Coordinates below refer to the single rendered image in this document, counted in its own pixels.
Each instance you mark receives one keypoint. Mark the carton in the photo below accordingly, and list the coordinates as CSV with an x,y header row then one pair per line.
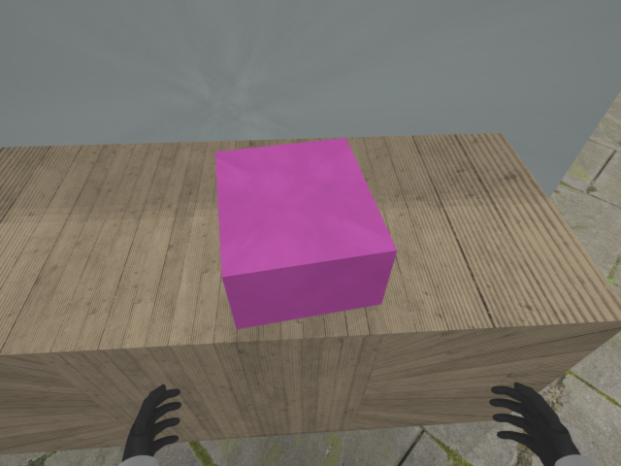
x,y
300,232

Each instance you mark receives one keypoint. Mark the left robot hand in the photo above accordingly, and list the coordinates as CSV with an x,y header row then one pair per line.
x,y
143,431

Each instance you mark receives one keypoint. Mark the pedestal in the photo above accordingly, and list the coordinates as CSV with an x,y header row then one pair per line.
x,y
110,286

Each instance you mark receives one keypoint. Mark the right robot hand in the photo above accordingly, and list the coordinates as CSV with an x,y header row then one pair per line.
x,y
549,439

